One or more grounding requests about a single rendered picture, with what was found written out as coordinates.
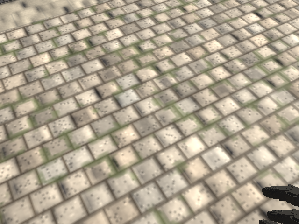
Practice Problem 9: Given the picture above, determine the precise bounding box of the right robot hand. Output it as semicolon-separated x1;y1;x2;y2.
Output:
259;184;299;224

